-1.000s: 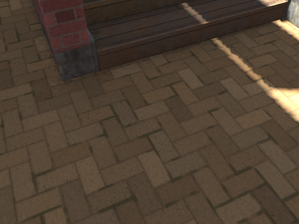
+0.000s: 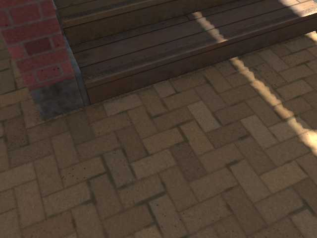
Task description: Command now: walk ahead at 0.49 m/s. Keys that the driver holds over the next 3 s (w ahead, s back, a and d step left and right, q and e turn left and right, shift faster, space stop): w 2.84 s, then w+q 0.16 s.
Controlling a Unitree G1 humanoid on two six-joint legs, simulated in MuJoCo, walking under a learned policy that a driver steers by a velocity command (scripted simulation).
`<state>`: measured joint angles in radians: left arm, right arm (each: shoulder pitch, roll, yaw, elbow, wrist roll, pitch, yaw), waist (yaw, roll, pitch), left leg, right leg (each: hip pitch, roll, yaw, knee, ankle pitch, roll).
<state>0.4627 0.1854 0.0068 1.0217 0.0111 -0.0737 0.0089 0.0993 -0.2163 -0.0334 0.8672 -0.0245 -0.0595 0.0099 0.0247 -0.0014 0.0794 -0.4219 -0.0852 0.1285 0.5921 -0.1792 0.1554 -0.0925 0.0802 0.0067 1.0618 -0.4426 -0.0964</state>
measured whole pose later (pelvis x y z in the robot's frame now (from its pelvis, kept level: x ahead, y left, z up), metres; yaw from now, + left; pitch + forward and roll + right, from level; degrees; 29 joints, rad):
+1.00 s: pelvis +0.54 -0.04 +0.02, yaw +1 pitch +1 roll -1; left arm 0.49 0.17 0.02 1.08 0.03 -0.10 0.01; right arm 0.00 -0.19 -0.02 0.88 -0.02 -0.04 0.03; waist 0.07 0.02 0.05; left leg -0.55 0.05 0.07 0.60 -0.07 0.07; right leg 0.12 0.08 -0.07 0.18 -0.31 -0.07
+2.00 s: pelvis +1.05 -0.06 +0.03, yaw +1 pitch +0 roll -1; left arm 0.43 0.17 0.03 1.08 0.02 -0.09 0.00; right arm 0.14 -0.19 -0.04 0.95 -0.04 -0.04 0.01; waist 0.05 0.04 0.01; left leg -0.64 0.10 0.04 1.04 -0.20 0.02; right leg -0.04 0.09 -0.09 0.24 -0.20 -0.10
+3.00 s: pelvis +1.67 +0.06 +0.19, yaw +4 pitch +6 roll -3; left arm -0.07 0.08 -0.04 0.64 0.00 -0.03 -0.02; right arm 0.60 -0.11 -0.02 1.05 0.01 -0.10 -0.04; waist -0.06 -0.01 0.01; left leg 0.14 0.00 -0.01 0.17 -0.23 0.09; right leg -1.01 0.00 -0.23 1.20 -0.32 -0.17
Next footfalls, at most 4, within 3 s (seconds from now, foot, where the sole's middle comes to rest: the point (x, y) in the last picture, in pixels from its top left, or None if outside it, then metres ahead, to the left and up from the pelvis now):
0.50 right None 0.44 -0.12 -0.75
1.06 left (158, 172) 0.74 0.06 -0.75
1.62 right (195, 120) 1.05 -0.13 -0.75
2.32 left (151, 43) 1.48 0.11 -0.60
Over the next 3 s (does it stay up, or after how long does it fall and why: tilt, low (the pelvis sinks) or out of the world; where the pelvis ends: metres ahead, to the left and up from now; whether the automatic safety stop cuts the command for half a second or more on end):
stays up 1.67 0.06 0.19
